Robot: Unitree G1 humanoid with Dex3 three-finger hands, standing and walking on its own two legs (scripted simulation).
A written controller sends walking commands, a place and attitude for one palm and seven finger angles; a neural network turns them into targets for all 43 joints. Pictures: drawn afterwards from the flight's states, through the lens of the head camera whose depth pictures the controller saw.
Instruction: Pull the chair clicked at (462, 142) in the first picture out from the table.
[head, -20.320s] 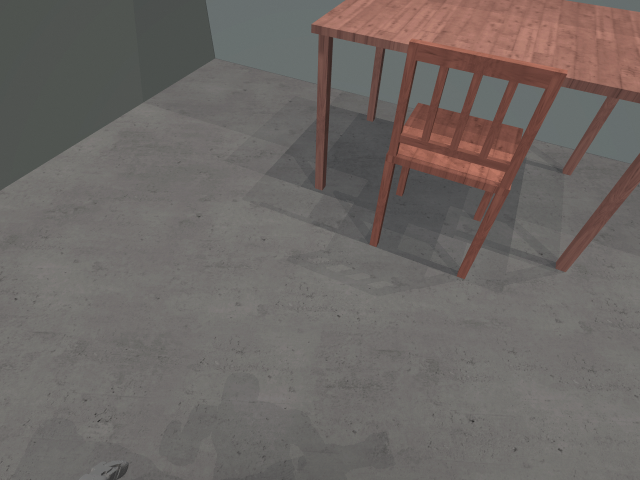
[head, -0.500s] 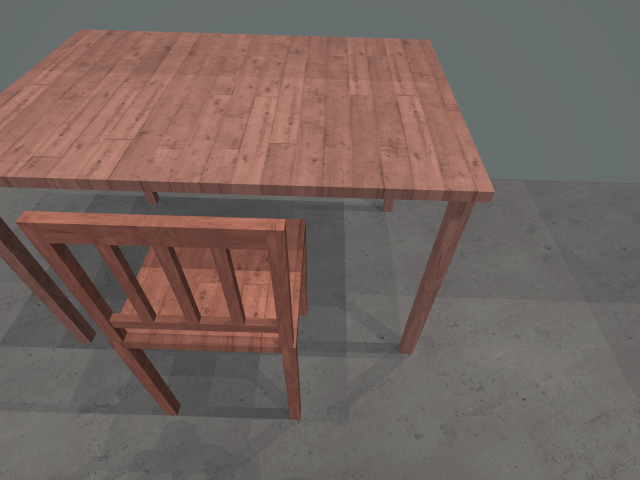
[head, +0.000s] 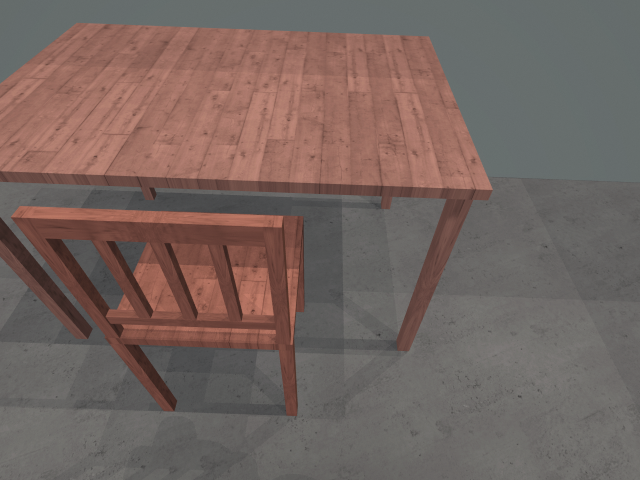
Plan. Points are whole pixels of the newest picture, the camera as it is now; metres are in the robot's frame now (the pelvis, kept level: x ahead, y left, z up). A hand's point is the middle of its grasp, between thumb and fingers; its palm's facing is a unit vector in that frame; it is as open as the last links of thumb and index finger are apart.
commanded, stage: raise the hand toward the chair's back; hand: left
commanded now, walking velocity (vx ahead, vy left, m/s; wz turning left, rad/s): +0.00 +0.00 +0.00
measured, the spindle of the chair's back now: (176, 281) +0.45 +0.29 -0.10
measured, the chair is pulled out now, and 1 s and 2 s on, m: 0.00 0.00 0.00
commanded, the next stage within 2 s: none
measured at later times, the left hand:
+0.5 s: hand (210, 462) +0.16 +0.15 -0.08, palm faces +0.01 -1.00 +0.05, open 9.3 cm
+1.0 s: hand (169, 442) +0.17 +0.20 -0.05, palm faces +0.11 -0.99 -0.05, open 13.7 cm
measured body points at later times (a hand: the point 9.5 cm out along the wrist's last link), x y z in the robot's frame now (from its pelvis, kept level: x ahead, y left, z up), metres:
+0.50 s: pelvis -0.03 +0.00 -0.09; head +0.01 +0.03 +0.35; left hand +0.16 +0.21 -0.08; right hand +0.22 -0.25 -0.10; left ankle +0.00 +0.13 -0.74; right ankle +0.03 -0.14 -0.74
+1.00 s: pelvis -0.03 +0.00 -0.11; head +0.03 +0.01 +0.34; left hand +0.16 +0.25 -0.05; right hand +0.15 -0.23 -0.19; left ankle +0.00 +0.13 -0.74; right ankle +0.03 -0.14 -0.74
